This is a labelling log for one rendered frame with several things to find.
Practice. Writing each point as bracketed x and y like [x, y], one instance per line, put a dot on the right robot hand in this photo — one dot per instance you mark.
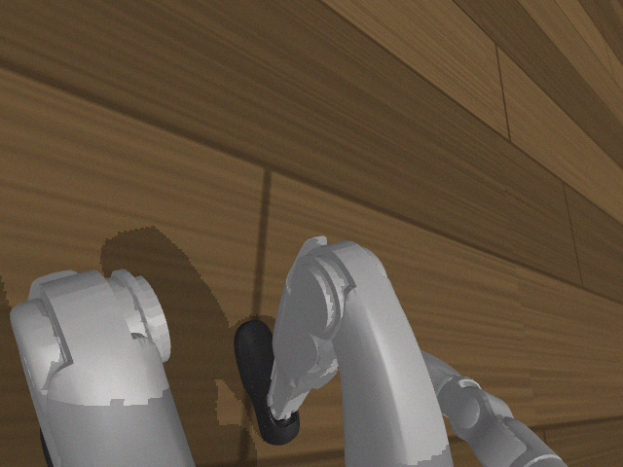
[439, 371]

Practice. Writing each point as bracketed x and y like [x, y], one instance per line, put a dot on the right robot foot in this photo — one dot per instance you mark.
[253, 346]

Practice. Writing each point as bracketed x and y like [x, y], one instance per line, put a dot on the right robot arm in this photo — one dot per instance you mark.
[486, 423]

